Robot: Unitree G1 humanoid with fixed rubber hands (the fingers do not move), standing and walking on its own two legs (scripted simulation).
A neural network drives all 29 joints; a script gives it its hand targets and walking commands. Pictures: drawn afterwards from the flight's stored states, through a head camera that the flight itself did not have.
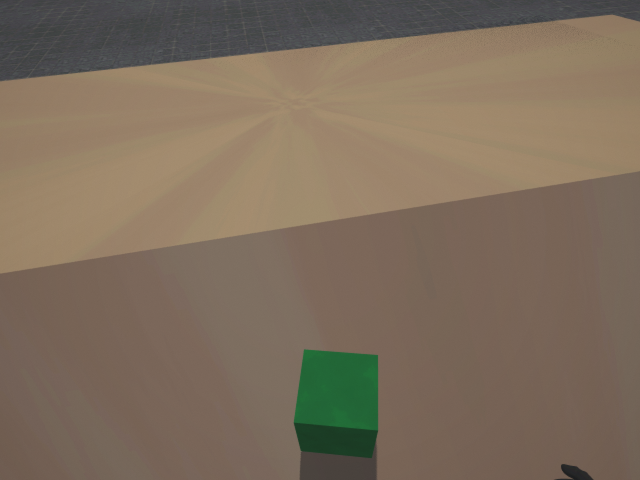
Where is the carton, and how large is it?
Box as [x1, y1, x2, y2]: [294, 349, 377, 457]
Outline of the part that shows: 304,349 294,417 294,425 300,449 305,451 371,457 377,432 377,355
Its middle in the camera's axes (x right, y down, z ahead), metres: +0.05 +0.47 +1.11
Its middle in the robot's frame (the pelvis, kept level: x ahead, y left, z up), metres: +0.47 -0.01 -0.66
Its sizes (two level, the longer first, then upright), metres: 0.210 0.200 0.250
